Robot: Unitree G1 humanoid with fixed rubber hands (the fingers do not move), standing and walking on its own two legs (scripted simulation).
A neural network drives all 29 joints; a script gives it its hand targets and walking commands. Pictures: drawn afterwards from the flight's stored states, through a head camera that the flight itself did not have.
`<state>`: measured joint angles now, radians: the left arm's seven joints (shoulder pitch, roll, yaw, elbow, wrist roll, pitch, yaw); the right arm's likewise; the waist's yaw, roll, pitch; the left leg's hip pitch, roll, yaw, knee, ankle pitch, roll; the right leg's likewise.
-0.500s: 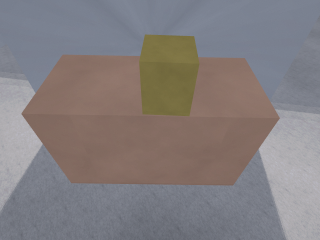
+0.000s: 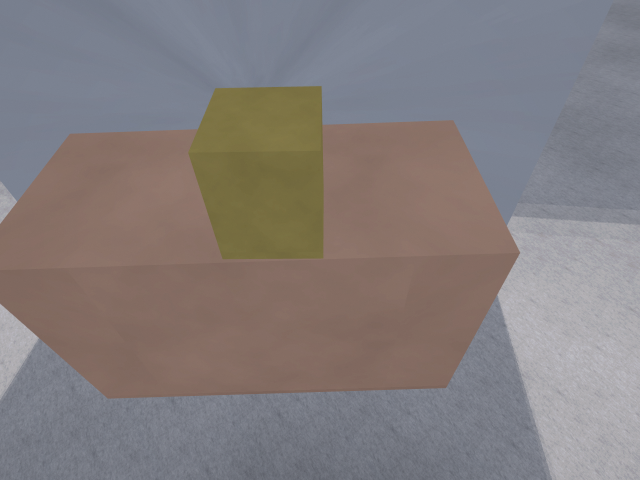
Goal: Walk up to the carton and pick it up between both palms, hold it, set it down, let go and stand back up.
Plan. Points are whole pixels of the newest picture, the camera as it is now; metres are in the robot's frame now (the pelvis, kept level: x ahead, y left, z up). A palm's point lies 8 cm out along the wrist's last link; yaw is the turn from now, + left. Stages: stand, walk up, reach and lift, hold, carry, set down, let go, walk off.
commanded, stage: walk up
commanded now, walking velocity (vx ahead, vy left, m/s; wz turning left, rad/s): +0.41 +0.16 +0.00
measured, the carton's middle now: (270, 175) +0.66 +0.07 +0.02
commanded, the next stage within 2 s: none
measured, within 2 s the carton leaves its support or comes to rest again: neither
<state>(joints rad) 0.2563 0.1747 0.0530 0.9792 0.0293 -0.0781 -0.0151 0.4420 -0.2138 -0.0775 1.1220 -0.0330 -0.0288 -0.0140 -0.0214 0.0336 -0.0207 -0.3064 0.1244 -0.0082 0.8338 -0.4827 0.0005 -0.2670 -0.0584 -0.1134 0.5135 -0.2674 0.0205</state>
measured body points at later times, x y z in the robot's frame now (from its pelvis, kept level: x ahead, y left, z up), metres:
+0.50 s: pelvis +0.20 +0.05 -0.02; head +0.25 +0.05 +0.43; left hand +0.06 +0.25 -0.15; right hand +0.32 -0.17 -0.16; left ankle +0.28 +0.13 -0.74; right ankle +0.01 -0.11 -0.72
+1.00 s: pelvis +0.25 +0.08 +0.01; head +0.25 +0.09 +0.46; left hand +0.22 +0.29 -0.16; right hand +0.24 -0.13 -0.15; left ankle +0.28 +0.13 -0.74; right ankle +0.21 -0.05 -0.73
